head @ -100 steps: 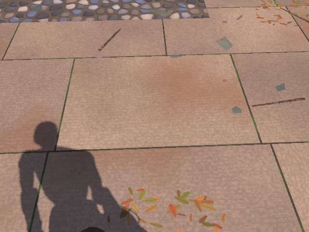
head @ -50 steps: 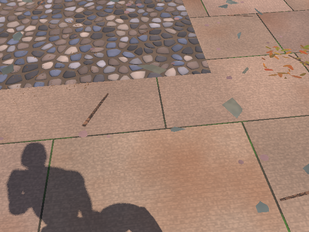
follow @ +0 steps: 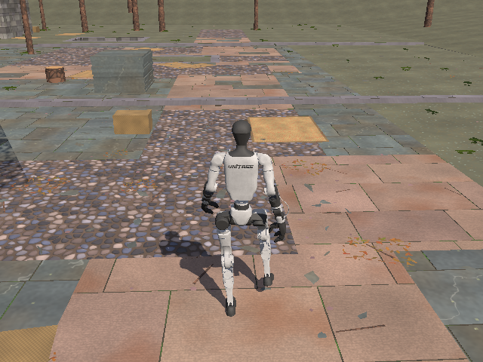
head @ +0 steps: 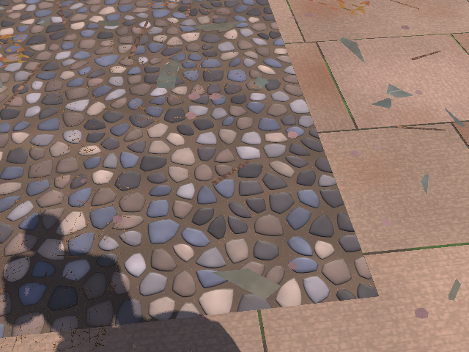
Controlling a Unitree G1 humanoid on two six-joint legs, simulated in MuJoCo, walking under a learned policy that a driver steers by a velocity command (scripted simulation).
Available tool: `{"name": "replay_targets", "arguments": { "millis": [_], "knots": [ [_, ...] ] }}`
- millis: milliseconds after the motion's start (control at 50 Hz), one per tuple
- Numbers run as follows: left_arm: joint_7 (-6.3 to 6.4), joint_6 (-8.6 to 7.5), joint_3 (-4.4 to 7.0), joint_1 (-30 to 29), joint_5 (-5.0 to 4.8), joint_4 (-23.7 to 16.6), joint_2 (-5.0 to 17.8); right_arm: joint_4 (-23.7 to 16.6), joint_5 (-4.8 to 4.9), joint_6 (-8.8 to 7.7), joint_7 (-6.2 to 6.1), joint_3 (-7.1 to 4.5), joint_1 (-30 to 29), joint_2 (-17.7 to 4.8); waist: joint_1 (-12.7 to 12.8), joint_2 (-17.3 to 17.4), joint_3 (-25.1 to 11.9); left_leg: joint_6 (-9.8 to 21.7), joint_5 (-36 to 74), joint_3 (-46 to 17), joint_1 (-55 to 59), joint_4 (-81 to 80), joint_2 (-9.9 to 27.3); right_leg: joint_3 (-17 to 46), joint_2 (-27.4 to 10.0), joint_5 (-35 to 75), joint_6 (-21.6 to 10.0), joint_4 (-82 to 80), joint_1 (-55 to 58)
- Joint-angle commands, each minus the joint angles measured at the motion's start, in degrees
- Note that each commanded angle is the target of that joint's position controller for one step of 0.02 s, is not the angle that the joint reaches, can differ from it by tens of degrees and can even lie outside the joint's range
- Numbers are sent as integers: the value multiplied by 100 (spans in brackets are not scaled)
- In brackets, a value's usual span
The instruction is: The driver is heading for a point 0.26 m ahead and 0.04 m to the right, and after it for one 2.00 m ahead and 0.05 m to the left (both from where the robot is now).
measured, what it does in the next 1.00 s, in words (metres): walks ahead: right foot, then left foot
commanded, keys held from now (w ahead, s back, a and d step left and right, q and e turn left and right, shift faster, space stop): w+shift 0.02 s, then shift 0.98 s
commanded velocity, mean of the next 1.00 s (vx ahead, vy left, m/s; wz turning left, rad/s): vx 0.26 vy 0.00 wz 0.00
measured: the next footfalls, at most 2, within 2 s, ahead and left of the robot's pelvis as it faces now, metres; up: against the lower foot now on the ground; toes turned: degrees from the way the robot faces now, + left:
right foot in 0.20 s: +0.46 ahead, -0.12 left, +0.00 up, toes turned -1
left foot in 0.58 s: +0.45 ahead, +0.13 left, +0.00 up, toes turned +0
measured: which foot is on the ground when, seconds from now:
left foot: down 0.00-0.22, up 0.24-0.56, down 0.58-1.00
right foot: up 0.00-0.18, down 0.20-1.00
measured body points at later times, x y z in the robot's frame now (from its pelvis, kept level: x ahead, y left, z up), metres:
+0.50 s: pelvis +0.32 -0.03 -0.01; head +0.35 -0.03 +0.44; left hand +0.41 +0.22 -0.14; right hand +0.46 -0.29 -0.13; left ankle +0.40 +0.13 -0.71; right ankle +0.42 -0.12 -0.74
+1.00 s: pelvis +0.40 +0.01 +0.00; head +0.42 +0.01 +0.45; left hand +0.46 +0.26 -0.15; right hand +0.47 -0.23 -0.15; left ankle +0.41 +0.13 -0.74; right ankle +0.42 -0.12 -0.74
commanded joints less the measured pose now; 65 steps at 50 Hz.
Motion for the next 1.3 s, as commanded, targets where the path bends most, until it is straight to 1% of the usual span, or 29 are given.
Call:
{"name": "replay_targets", "arguments": {
  "millis": [20, 60, 80, 120, 160, 180, 200, 220, 240, 260, 280, 300, 320, 360, 380, 400, 440, 500, 560, 580, 600, 620, 640, 660, 700, 760, 880, 1060, 1300],
  "knots": [
    [-54, -92, -7, -516, 44, -408, 154, -481, 50, -168, -121, -64, -436, -649, 192, 261, 846, 705, 1146, -749, -1315, -1332, 1229, -353, 89, 1501, 125, -1313, 441],
    [-179, -217, -51, -1032, 53, -557, 27, -337, 92, -120, -195, -31, -28, -693, -28, 143, 1008, 550, 1940, -467, -1263, -1302, 1142, -650, 449, 2289, 96, -2398, 1110],
    [-247, -269, -51, -1234, 51, -649, 6, -239, 94, -68, -226, -32, 224, -756, -122, 197, 1011, 482, 2353, -451, -952, -1182, 1193, -721, 614, 2468, 80, -2767, 1254],
    [-357, -311, 4, -1368, 34, -792, 110, -115, 80, 72, -279, -51, 410, -890, -86, 498, 879, 343, 3087, -464, -84, -748, 1374, -725, 872, 2373, -12, -3289, 1296],
    [-360, -294, 153, -797, 57, -692, 453, -119, -1, 183, -328, -99, 315, -1055, 324, 823, 351, 184, 4660, -591, 778, 75, 1517, -735, 1245, 1723, -150, -3318, 1787],
    [-333, -289, 261, 58, 38, -453, 691, -174, -81, 249, -333, -129, 73, -1159, 820, 971, -139, 66, 5439, -574, 997, 984, 1487, -713, 1378, 1524, -268, -3234, 2497],
    [-282, -255, 311, 1148, 61, -139, 819, -274, -105, 305, -321, -136, -356, -1205, 1467, 1024, -622, -184, 5387, -390, 662, 2363, 1313, -521, 1053, 2212, -409, -3467, 3585],
    [-215, -206, 351, 1874, 295, 58, 1348, -452, -260, 280, -304, 2, -8, -617, 1287, -106, -1755, -396, 2535, -285, -895, 4657, 758, 648, -334, 4915, -806, -2339, 5789],
    [-286, -229, 266, 1928, 397, 119, 1158, -76, 20, 204, -171, 249, 1531, 214, 725, -1729, -3189, -724, -2349, -1106, -2709, 7218, -262, 3262, -1891, 5811, -2278, -2526, 7804],
    [-298, -130, 279, 1806, 250, 44, 851, 76, 113, 153, -118, 105, 1398, -533, 1030, -715, -3697, -602, -2106, -1776, -2785, 7431, 104, 3308, -1526, 4367, -2085, -2987, 7441],
    [-251, -50, 217, 1121, 134, -40, 642, -322, 202, 182, -154, 7, 289, -833, 938, -396, -2588, -589, -1837, -1353, -3038, 6960, 498, 2349, -1192, 3614, -1737, -3225, 6366],
    [-208, -24, 121, 581, 93, -9, 434, -563, 127, 226, -227, -15, -444, -878, 719, 276, -1429, -623, -1550, -985, -3028, 6289, 738, 1708, -867, 3437, -1466, -3631, 4852],
    [-172, -57, 59, 359, 163, -5, 278, -620, 58, 315, -298, -72, -703, -871, 544, 335, -963, -636, -1373, -929, -2772, 5871, 926, 1337, -659, 3549, -1380, -3814, 3905],
    [-206, -60, 63, 124, 304, 107, 295, -528, 12, 498, -340, -24, -300, -474, 142, 94, -712, -672, -1183, -853, -1917, 5056, 1107, 796, -388, 3483, -1334, -4195, 2701],
    [-224, -82, 68, 11, 325, 158, 327, -506, 8, 539, -374, 22, -226, -266, 14, 29, -657, -698, -1156, -771, -1652, 4500, 1125, 498, -300, 3707, -1319, -4278, 2323],
    [-219, -91, 84, -48, 335, 203, 380, -521, 0, 559, -410, 47, -278, -190, -29, -56, -677, -725, -1065, -689, -1473, 3942, 1110, 295, -252, 3947, -1313, -4309, 2153],
    [-159, -35, 139, 2, 295, 294, 510, -523, -44, 593, -437, 44, -482, -256, 36, -184, -938, -719, -295, -615, -1151, 3148, 1109, 126, -219, 3505, -1254, -4363, 2194],
    [-87, 118, 165, 48, 213, 416, 586, -535, -34, 709, -425, -49, -907, -486, 168, -246, -812, -646, 451, -571, -892, 2519, 1059, 191, -176, 655, -1048, -4645, 1999],
    [-27, 242, 105, 42, 135, 516, 414, -572, -142, 725, -434, -108, -1229, -532, 176, -264, -320, -456, 523, -405, -644, 1590, 927, 310, 76, -1821, -632, -4609, 1685],
    [-11, 266, 49, 183, 131, 596, 249, -592, -189, 708, -440, -113, -1260, -552, 179, -170, -174, -357, 564, -522, -602, 1165, 1040, 312, 219, -2278, -392, -4477, 1677],
    [8, 289, 20, 376, 148, 653, 159, -658, -210, 676, -461, -138, -1317, -760, 309, 178, 30, -189, 555, -969, -766, 617, 1426, 163, 488, -2416, -126, -4050, 1724],
    [39, 307, 58, 891, 141, 723, 148, -640, -131, 668, -487, -223, -1622, -1132, 809, 1048, 147, 18, -227, -1157, -1318, 434, 1550, -286, 948, -2070, 68, -3845, 1994],
    [100, 355, 63, 781, 177, 796, 192, -580, -120, 632, -453, -172, -1683, -764, 689, 1196, 174, -36, -1354, -1135, -2010, 59, 1382, -473, 992, -1507, 189, -3592, 2725],
    [137, 403, 95, 682, 164, 808, 266, -530, -140, 588, -433, -120, -1725, -548, 680, 1162, 272, -171, -1657, -1095, -2261, -81, 1271, -461, 963, -1248, 206, -3512, 3001],
    [186, 474, 116, 687, 182, 906, 300, -487, -120, 500, -402, -94, -1823, -475, 667, 992, 282, -339, -1127, -941, -2195, 32, 1138, -389, 848, -1050, 165, -3539, 3135],
    [163, 444, 117, 628, 151, 1025, 244, -303, -46, 425, -414, -112, -1564, -518, 535, 567, 48, -322, -32, -792, -1560, 405, 1060, -325, 778, -770, 133, -3597, 3058],
    [179, 451, 138, 573, 94, 1253, 220, -87, -16, 443, -417, -111, -1462, -470, 436, 307, -169, -219, 1081, -648, -1093, 704, 984, -335, 752, -186, 191, -3491, 3217],
    [259, 548, 162, 674, 66, 1562, 219, 157, -3, 537, -412, -115, -1483, -372, 440, 266, -30, -208, 1381, -532, -972, 719, 876, -339, 724, 41, 230, -3428, 3332],
    [296, 581, 175, 688, 64, 1818, 141, 406, -6, 598, -433, -113, -1517, -314, 440, 284, 177, -244, 956, -470, -978, 567, 799, -354, 723, -208, 265, -3535, 3346]
  ]
}}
